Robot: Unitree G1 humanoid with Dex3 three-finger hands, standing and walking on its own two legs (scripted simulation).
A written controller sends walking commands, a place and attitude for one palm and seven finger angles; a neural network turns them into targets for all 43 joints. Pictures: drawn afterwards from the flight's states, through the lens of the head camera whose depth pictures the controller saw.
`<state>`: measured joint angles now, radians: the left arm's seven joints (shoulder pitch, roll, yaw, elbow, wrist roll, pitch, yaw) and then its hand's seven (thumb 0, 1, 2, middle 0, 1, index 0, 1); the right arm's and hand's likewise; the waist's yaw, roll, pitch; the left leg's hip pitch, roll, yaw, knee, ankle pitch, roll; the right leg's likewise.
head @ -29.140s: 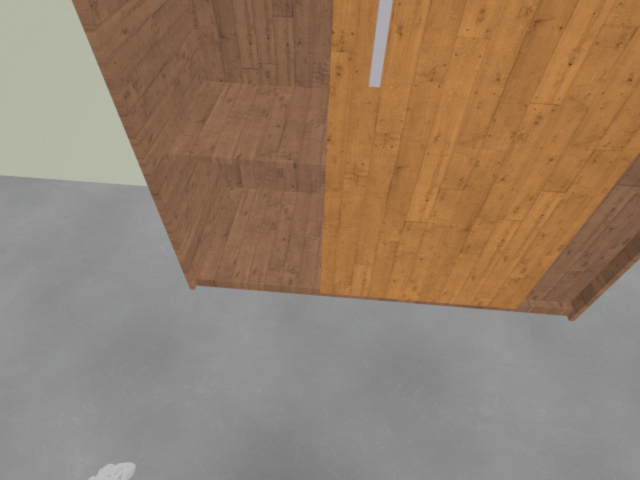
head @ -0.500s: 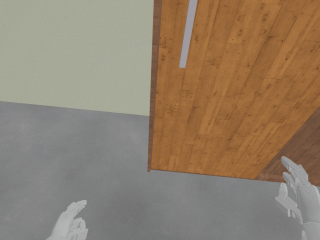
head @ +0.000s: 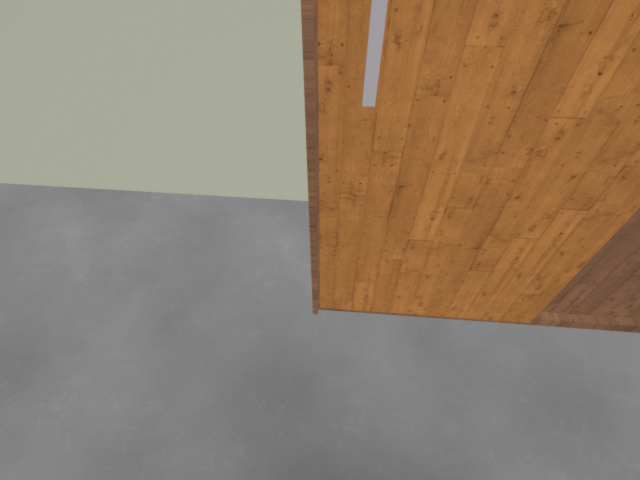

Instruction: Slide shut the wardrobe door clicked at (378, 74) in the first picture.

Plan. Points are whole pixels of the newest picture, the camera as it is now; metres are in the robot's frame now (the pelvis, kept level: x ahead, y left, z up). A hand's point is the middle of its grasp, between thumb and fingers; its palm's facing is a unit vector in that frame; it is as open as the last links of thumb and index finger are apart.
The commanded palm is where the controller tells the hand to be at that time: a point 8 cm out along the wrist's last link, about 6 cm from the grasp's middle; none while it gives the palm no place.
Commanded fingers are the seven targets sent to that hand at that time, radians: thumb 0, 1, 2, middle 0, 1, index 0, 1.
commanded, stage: let the arm hang, fingers relaxed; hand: right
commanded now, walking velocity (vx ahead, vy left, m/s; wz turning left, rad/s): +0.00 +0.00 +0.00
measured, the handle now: out of the picture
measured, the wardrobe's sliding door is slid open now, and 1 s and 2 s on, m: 0.00 0.00 0.00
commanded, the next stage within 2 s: look to check the result in 0.50 s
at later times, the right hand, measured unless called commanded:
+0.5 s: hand out of the picture +0.11 -0.23 -0.15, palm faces -0.04 +0.95 -0.31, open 7.4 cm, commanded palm none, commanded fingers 0.00 -0.90 -0.90 0.20 0.30 0.20 0.30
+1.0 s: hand out of the picture +0.11 -0.22 -0.15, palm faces -0.04 +0.94 -0.33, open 7.4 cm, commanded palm none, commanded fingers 0.00 -0.90 -0.90 0.20 0.30 0.20 0.30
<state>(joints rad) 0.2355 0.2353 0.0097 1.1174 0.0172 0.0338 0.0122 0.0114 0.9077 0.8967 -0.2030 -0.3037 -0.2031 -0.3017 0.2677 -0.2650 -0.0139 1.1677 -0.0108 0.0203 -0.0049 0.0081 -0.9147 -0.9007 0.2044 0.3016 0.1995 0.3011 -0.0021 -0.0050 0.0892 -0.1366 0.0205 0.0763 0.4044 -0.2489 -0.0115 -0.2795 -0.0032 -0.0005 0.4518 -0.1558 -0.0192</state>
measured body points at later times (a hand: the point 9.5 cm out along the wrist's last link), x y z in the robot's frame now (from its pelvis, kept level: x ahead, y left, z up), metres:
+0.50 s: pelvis +0.02 +0.00 +0.01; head +0.03 +0.01 +0.45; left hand +0.11 +0.29 -0.13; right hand +0.12 -0.28 -0.13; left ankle -0.02 +0.13 -0.74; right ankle +0.05 -0.10 -0.74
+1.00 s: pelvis +0.04 +0.02 +0.01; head +0.06 +0.02 +0.46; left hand +0.11 +0.30 -0.14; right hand +0.11 -0.27 -0.13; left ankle -0.02 +0.13 -0.74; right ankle +0.05 -0.10 -0.74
